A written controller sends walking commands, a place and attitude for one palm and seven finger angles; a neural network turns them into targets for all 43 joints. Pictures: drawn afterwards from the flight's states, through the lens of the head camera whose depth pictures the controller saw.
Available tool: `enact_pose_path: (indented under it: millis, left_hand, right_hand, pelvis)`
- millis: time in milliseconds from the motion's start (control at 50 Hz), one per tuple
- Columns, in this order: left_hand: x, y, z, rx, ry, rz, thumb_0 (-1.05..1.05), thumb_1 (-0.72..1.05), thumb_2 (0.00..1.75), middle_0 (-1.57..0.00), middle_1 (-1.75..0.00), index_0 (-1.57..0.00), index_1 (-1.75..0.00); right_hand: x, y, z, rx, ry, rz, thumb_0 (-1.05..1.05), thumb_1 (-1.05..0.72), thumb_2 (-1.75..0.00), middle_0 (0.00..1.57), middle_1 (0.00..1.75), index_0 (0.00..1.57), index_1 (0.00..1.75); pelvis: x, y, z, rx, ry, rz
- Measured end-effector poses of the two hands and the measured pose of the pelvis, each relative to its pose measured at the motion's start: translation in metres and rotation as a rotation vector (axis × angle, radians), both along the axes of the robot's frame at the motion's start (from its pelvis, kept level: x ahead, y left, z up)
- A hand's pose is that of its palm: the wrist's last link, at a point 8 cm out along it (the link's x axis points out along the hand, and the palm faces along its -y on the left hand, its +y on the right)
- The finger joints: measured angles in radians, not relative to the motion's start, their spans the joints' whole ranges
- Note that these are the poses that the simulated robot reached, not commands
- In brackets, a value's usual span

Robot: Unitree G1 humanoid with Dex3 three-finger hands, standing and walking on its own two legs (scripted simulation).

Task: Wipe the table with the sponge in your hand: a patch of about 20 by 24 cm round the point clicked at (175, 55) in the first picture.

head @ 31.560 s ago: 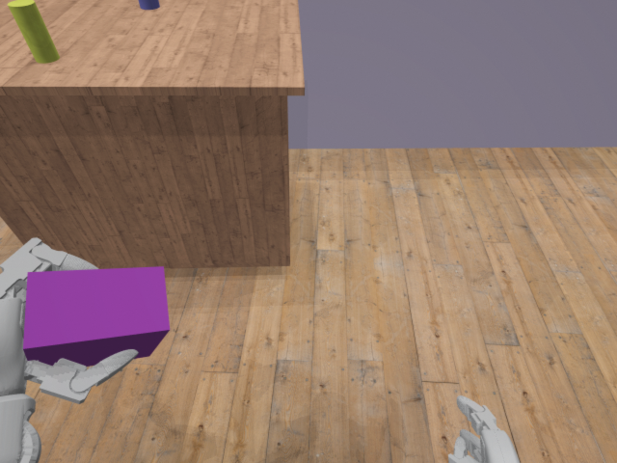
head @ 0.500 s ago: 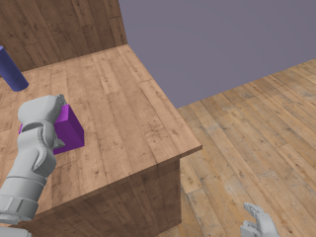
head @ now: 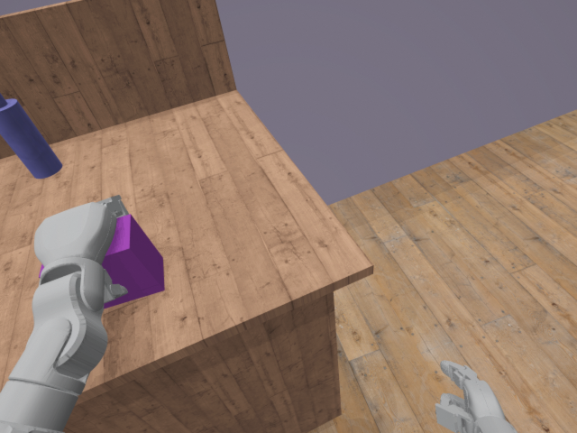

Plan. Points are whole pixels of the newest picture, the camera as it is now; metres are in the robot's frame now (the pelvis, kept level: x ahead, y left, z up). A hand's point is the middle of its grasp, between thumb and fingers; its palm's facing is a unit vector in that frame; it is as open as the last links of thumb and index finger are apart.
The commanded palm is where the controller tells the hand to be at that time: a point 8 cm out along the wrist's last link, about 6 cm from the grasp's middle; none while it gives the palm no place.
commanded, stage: wipe back along the middle lane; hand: left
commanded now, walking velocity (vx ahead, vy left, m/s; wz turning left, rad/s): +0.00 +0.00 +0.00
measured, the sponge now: (115, 272) +0.30 +0.29 +0.11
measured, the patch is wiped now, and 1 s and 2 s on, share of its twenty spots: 0.75 0.80 0.85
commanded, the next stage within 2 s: slide across to the third lane in 0.38 s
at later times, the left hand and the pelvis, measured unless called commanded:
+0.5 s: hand (96, 281) +0.25 +0.27 +0.15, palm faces +0.21 -0.12 -0.97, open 10.4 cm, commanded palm +0.21 +0.25 +0.18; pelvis +0.00 +0.01 +0.00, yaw +0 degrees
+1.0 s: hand (136, 267) +0.26 +0.21 +0.16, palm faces +0.20 -0.19 -0.96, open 10.4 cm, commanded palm +0.23 +0.21 +0.21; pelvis -0.02 +0.01 +0.00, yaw +1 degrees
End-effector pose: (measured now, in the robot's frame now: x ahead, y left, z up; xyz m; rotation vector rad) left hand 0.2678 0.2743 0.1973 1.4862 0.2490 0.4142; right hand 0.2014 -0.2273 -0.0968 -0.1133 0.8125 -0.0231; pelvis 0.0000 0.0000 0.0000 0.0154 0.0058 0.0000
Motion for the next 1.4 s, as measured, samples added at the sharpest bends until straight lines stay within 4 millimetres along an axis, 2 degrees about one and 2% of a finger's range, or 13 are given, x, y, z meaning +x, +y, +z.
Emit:
enact_pose_path:
  millis: [300, 420, 560, 780, 1060, 1180, 1400]
  left_hand:
    - [-0.028, -0.009, -0.001, -0.041, -0.050, 0.024, 0.00, -0.49, 1.04, -0.61, -1.38, -0.66, -1.36]
    - [-0.040, -0.011, 0.000, -0.070, -0.078, 0.014, 0.00, -0.49, 1.04, -0.61, -1.38, -0.66, -1.36]
    - [-0.053, -0.012, 0.002, -0.107, -0.110, 0.013, 0.00, -0.49, 1.04, -0.62, -1.38, -0.66, -1.36]
    - [-0.049, -0.019, 0.004, -0.109, -0.098, 0.022, -0.01, -0.51, 1.05, -0.63, -1.36, -0.68, -1.33]
    - [-0.030, -0.071, 0.012, -0.169, -0.104, -0.137, -0.01, -0.52, 1.05, -0.67, -1.32, -0.71, -1.30]
    - [-0.023, -0.089, 0.013, -0.193, -0.111, -0.169, -0.01, -0.53, 1.05, -0.67, -1.32, -0.72, -1.29]
    - [-0.017, -0.091, 0.009, -0.192, -0.093, -0.102, -0.01, -0.53, 1.05, -0.67, -1.32, -0.72, -1.29]
  right_hand:
    - [0.032, 0.032, 0.020, 0.033, -0.098, 0.068, 0.01, -0.91, -0.90, 0.20, 0.30, 0.20, 0.30]
    - [0.033, 0.038, 0.022, 0.040, -0.104, 0.084, 0.01, -0.90, -0.90, 0.20, 0.30, 0.20, 0.30]
    - [0.026, 0.036, 0.021, 0.021, -0.082, 0.085, 0.01, -0.90, -0.90, 0.20, 0.30, 0.20, 0.30]
    - [0.019, 0.034, 0.018, -0.003, -0.072, 0.091, 0.01, -0.90, -0.90, 0.20, 0.30, 0.20, 0.30]
    - [0.024, 0.053, 0.029, 0.049, -0.117, 0.141, 0.01, -0.90, -0.90, 0.20, 0.30, 0.20, 0.30]
    - [0.021, 0.046, 0.032, 0.055, -0.108, 0.132, 0.01, -0.90, -0.90, 0.20, 0.30, 0.20, 0.30]
    - [0.009, 0.004, 0.025, 0.009, -0.066, 0.067, 0.01, -0.90, -0.90, 0.20, 0.30, 0.20, 0.30]
  pelvis:
    - [-0.003, 0.007, 0.000, 0.000, -0.017, 0.003]
    - [-0.003, 0.009, 0.000, -0.001, -0.025, -0.002]
    - [-0.005, 0.009, 0.000, -0.003, -0.034, -0.005]
    - [-0.014, 0.009, 0.001, -0.002, -0.049, 0.013]
    - [-0.022, 0.004, 0.003, 0.006, -0.074, 0.011]
    - [-0.022, -0.003, 0.003, 0.009, -0.077, -0.005]
    - [-0.021, -0.019, 0.002, 0.014, -0.079, -0.014]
